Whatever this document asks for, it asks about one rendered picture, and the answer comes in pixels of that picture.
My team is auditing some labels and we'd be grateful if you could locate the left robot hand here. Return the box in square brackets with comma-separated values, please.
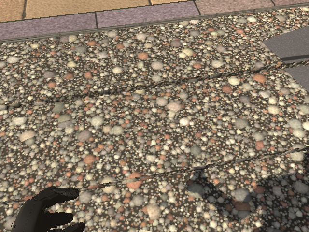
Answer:
[11, 186, 86, 232]

